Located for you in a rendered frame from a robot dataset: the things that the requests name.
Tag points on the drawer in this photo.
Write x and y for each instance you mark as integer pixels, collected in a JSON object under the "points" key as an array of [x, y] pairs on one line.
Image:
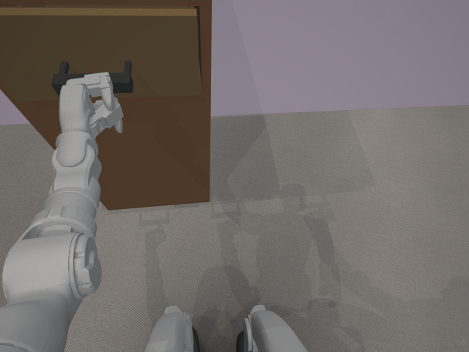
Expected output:
{"points": [[161, 42]]}

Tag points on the left robot upper arm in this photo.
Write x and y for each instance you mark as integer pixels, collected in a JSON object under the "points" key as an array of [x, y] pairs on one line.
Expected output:
{"points": [[46, 280]]}

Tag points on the robot left hand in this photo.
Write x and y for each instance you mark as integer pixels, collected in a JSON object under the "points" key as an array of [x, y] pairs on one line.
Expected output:
{"points": [[76, 108]]}

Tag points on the cabinet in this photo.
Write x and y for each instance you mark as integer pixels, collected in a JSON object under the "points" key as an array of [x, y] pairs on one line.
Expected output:
{"points": [[162, 156]]}

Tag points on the right robot thigh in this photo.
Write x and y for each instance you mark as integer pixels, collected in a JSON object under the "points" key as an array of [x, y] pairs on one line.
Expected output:
{"points": [[265, 331]]}

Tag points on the robot thigh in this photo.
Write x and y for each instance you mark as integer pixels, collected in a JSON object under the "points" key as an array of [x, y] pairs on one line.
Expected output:
{"points": [[265, 331], [171, 333]]}

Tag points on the left robot forearm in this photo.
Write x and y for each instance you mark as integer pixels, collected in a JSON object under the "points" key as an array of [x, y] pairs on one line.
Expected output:
{"points": [[72, 202]]}

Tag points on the left robot thigh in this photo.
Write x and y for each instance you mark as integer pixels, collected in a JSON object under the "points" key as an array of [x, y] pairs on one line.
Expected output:
{"points": [[171, 333]]}

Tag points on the handle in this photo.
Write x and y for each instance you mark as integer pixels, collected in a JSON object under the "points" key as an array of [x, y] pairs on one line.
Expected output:
{"points": [[122, 82]]}

